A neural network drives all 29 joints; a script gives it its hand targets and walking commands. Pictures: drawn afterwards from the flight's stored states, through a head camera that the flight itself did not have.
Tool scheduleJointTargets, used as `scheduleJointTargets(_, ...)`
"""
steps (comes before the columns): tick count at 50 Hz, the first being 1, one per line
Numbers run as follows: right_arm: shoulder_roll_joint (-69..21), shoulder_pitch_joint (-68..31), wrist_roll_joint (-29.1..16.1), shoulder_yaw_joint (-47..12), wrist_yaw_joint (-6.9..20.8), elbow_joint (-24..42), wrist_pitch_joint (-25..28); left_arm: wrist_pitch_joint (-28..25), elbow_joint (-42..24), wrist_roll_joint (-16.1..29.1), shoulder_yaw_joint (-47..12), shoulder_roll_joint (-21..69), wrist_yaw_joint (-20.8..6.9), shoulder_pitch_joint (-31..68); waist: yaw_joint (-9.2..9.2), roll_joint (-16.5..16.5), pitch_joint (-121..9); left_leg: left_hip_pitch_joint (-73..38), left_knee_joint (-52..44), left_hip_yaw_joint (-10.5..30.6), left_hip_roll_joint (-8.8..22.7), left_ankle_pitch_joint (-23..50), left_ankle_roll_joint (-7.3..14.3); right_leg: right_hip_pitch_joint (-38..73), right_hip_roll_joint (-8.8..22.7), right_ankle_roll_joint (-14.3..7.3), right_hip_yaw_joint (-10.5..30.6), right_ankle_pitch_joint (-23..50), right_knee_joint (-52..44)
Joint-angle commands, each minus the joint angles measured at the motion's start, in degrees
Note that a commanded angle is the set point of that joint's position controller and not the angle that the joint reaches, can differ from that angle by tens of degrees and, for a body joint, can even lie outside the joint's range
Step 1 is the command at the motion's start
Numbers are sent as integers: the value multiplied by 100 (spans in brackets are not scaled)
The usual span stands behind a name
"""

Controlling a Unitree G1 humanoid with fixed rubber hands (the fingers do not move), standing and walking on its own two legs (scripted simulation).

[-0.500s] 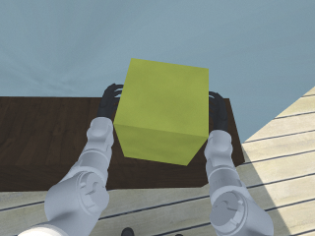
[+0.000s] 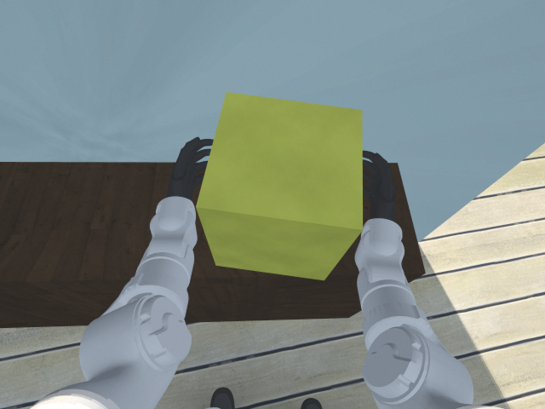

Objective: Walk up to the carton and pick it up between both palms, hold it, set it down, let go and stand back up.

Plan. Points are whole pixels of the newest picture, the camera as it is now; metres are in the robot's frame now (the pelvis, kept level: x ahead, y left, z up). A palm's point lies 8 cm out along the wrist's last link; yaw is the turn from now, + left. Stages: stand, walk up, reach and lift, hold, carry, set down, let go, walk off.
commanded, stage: set down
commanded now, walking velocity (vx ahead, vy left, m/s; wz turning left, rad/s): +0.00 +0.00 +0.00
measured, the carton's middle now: (280, 196) +0.46 +0.00 -0.06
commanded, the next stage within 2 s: none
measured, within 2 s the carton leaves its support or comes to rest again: neither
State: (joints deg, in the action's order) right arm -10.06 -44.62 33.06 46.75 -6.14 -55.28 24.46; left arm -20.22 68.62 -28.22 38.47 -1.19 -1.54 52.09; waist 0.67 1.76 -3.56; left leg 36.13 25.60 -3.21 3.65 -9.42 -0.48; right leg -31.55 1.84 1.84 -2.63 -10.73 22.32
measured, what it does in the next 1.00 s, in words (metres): stands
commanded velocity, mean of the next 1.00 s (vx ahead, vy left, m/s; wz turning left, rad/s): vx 0.00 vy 0.00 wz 0.00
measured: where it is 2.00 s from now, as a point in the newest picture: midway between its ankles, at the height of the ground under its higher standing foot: outside the picture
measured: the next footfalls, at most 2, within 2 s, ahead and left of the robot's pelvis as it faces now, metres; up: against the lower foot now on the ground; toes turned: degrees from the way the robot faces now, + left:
none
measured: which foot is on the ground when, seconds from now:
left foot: down 0.00-1.00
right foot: down 0.00-1.00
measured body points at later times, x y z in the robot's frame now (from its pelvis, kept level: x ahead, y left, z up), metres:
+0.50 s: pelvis -0.01 +0.01 -0.02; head +0.12 +0.02 +0.41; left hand +0.45 +0.17 -0.02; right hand +0.43 -0.15 -0.02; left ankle +0.01 +0.12 -0.74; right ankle -0.02 -0.14 -0.74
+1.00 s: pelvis -0.03 +0.02 -0.03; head +0.07 +0.04 +0.41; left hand +0.45 +0.22 +0.02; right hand +0.44 -0.17 +0.04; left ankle +0.01 +0.12 -0.74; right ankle -0.02 -0.14 -0.74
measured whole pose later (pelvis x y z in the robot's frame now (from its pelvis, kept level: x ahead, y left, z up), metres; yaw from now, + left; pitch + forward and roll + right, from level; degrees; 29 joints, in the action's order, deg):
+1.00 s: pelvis -0.03 +0.02 -0.03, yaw +0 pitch +26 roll -3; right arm 13.6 -61.5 -17.1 0.2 -3.5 -83.0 17.4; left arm -20.1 92.1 18.3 -7.1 -16.0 2.4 64.9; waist 1.9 -1.1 -14.1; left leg 53.0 40.0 -1.7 3.7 -12.9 0.5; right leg -47.1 2.4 2.9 -3.2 -13.8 35.4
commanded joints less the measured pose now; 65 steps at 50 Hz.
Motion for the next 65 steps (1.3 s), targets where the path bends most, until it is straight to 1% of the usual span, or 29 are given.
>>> scheduleJointTargets(1,-2426,-1993,523,-1608,705,-1166,-107,-76,339,-283,-660,1883,-314,2035,-298,-209,-2495,-1189,90,-346,-246,1796,125,1353,-271,-48,-279,1240,133)
scheduleJointTargets(4,-1914,-1986,440,-1687,680,-952,-70,-80,294,-168,-842,1389,-248,1833,-271,-237,-2919,-1184,214,-496,-309,2017,100,1615,-291,-32,-294,1800,282)
scheduleJointTargets(9,-1174,-1986,-41,-1634,445,-1175,-123,-88,250,244,-919,623,68,2022,-329,-289,-2784,-1280,366,-361,-213,1992,96,931,-292,-64,-187,1174,222)
scheduleJointTargets(13,634,-1943,-1459,-2422,42,-1416,-72,-134,299,1295,-1494,-952,525,1955,-387,-452,-3627,-1090,654,-450,-256,2281,-52,1383,-420,-76,-1,1941,546)
scheduleJointTargets(15,258,-2508,-2034,-2863,-88,-1527,-37,-263,685,1913,-2006,-653,598,2457,-293,-468,-3880,-601,796,-396,-324,2301,-79,1135,-413,-79,96,2326,641)
scheduleJointTargets(18,796,-2829,-2480,-3088,-164,-1548,102,-667,942,2463,-2206,-1128,626,2930,-115,-264,-4600,-271,1016,-268,-409,1921,-46,1208,-353,-42,142,2360,919)
scheduleJointTargets(19,1038,-2818,-2516,-3173,-206,-1539,122,-753,1028,2535,-2156,-1618,658,3033,-326,-279,-4898,-164,1132,-397,-444,1836,-54,1189,-342,10,175,2412,1083)
scheduleJointTargets(20,1103,-3010,-2521,-3122,-234,-1588,150,-811,1234,2697,-2485,-1489,630,3136,-75,-290,-4752,-23,1217,-311,-415,1810,-91,1071,-315,-14,155,2427,1163)
scheduleJointTargets(21,1230,-3238,-2779,-3463,-244,-1134,224,-890,1011,2820,-2499,-1589,617,3154,-280,-338,-5438,-433,1348,-355,-420,2381,-90,1227,-330,21,129,2957,1355)
scheduleJointTargets(24,1421,-3045,-3151,-3530,-172,-2103,144,-888,1823,3031,-2764,-1663,488,3207,-28,-487,-4746,-285,1338,-316,-465,1967,-155,721,-363,-27,52,2449,1282)
scheduleJointTargets(29,2076,-3688,-3583,-3880,-135,-1867,250,-939,2218,3593,-3184,-1889,475,3520,-68,-245,-5317,-675,1595,-245,-367,2257,-251,-50,-417,-8,-165,2130,1426)
scheduleJointTargets(34,2694,-3869,-4117,-3994,28,-1879,288,-891,1732,4191,-4111,-1749,537,3692,271,-860,-5649,-1997,1908,53,-174,3215,-591,-1201,-596,-184,-480,1134,1265)
scheduleJointTargets(39,3126,-3940,-4572,-4255,196,-2348,25,-656,1566,4533,-4590,-1622,522,3920,395,-1238,-5128,-2468,1935,319,-73,3030,-705,-2028,-589,-270,-540,479,1209)
scheduleJointTargets(40,3286,-4045,-4656,-4221,185,-1670,21,-580,1166,4602,-4557,-1748,531,3742,326,-1026,-5649,-2431,1815,250,-101,3202,-727,-1598,-616,-293,-571,984,1115)
scheduleJointTargets(41,3372,-4022,-4696,-4125,193,-2051,-80,-501,1237,4575,-4573,-1876,531,4005,326,-1345,-5478,-2511,1869,257,-116,3075,-733,-1723,-597,-280,-603,842,1127)
scheduleJointTargets(43,3177,-3970,-4706,-4459,247,-2142,-268,-382,2017,4474,-4389,-2027,453,3822,171,-833,-4849,-1778,1668,80,-223,2320,-523,-1305,-496,-195,-505,849,1062)
scheduleJointTargets(44,3185,-4001,-4945,-4598,298,-1808,-331,-394,1560,4533,-4460,-2016,415,3789,73,-863,-4931,-1896,1586,119,-240,2286,-464,-1135,-495,-203,-476,796,1139)
scheduleJointTargets(45,3187,-4075,-5033,-4657,282,-1825,-448,-282,1674,4695,-4603,-2124,388,3887,288,-648,-4830,-1566,1587,25,-307,1924,-439,-927,-465,-144,-460,779,1110)
scheduleJointTargets(46,3268,-4037,-5139,-4794,271,-1591,-514,-251,1242,4680,-4492,-2553,417,4043,51,-845,-5210,-1748,1496,-62,-366,2166,-433,-628,-455,-94,-408,1181,1144)
scheduleJointTargets(48,3216,-3946,-5090,-4548,257,-2103,-644,-177,1479,4741,-4652,-2284,377,4128,299,-864,-4642,-1591,1336,-3,-332,1444,-402,-949,-452,-137,-472,526,1017)
scheduleJointTargets(49,3260,-4140,-5055,-4513,244,-1662,-737,-173,1185,4799,-4623,-2324,373,4105,181,-740,-5057,-1627,1305,17,-301,1511,-345,-941,-435,-150,-397,619,988)
scheduleJointTargets(51,3234,-4245,-4984,-4531,289,-1914,-887,-112,1662,5031,-4919,-2151,378,4212,359,-687,-4504,-1137,1122,18,-362,740,-271,-1062,-424,-125,-434,-8,926)
scheduleJointTargets(52,3221,-4355,-4981,-4459,272,-1198,-918,-102,878,5050,-4836,-2289,404,4340,396,-667,-5361,-1446,1248,-18,-376,1206,-280,-641,-439,-166,-391,575,960)
scheduleJointTargets(56,3156,-4514,-5081,-4636,104,-641,-1158,119,1256,5006,-4658,-2653,300,4278,235,-352,-5401,-1105,1089,-151,-468,1538,-180,241,-414,-50,-209,1435,1009)
scheduleJointTargets(60,2883,-4406,-5222,-5038,84,-1084,-1444,307,1544,5038,-4719,-2632,188,4270,61,-259,-4588,-1113,979,-137,-442,1230,-126,394,-331,-6,-209,1307,1019)
scheduleJointTargets(61,3113,-4602,-5256,-4856,31,-463,-1459,386,1231,5024,-4523,-2838,198,4382,96,-230,-5206,-1160,865,-220,-500,1352,-121,876,-365,-14,-166,1655,894)
scheduleJointTargets(63,2774,-4267,-5193,-5046,-59,-1548,-1634,437,2287,4861,-4473,-2724,132,4163,110,-147,-4143,-756,811,-140,-485,833,-58,727,-286,57,-102,1273,864)
scheduleJointTargets(64,2962,-4296,-5134,-4797,-108,-881,-1582,477,1354,4822,-4487,-2806,135,4234,157,-434,-4865,-1224,732,-181,-488,1512,-109,1132,-303,2,-119,1953,816)
scheduleJointTargets(65,2772,-4374,-5216,-4890,-109,-1051,-1578,518,1320,4847,-4623,-2557,132,4294,250,-605,-4884,-1488,792,-112,-436,1908,-239,1019,-323,-64,-149,2315,798)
